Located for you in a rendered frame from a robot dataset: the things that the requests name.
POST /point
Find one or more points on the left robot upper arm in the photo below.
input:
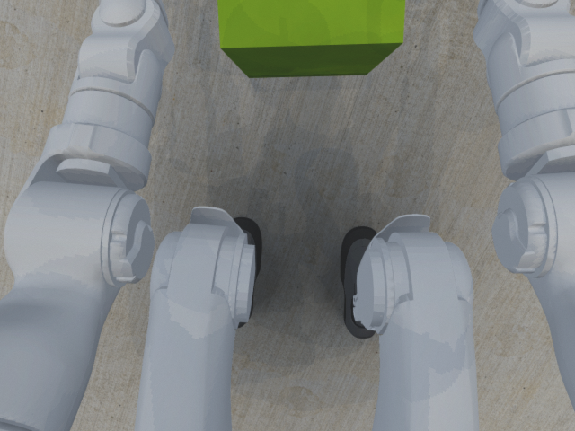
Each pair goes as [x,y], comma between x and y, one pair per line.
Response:
[71,248]

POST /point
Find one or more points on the right robot upper arm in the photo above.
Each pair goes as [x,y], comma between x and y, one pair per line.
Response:
[534,234]

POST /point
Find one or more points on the robot left forearm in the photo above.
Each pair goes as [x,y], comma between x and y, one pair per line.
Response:
[104,136]

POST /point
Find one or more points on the left robot foot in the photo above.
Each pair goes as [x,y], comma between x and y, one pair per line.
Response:
[254,238]

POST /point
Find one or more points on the robot right forearm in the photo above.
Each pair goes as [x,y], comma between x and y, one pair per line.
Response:
[529,48]

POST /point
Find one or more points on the carton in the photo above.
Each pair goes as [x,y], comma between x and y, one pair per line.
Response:
[293,38]

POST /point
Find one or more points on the robot foot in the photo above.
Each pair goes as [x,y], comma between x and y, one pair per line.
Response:
[254,238]
[353,248]

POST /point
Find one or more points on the right robot foot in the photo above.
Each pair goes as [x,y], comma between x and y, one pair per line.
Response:
[353,248]

